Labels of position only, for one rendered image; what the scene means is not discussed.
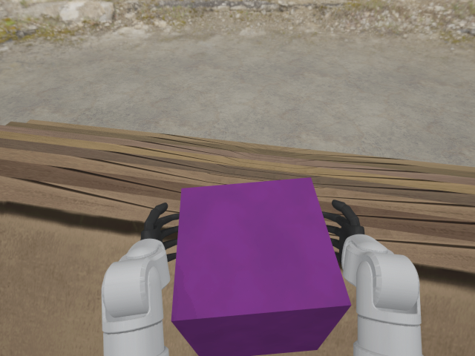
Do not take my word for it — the carton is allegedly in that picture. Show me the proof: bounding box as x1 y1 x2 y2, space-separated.
171 177 351 356

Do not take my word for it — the robot left forearm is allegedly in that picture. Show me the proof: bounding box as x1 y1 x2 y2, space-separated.
102 239 170 356

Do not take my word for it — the right robot hand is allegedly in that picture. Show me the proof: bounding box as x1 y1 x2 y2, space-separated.
322 200 364 263

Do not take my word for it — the left robot hand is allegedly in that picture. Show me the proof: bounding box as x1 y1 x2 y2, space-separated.
141 202 180 262

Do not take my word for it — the robot right forearm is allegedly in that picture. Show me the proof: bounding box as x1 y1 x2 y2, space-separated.
341 234 424 356

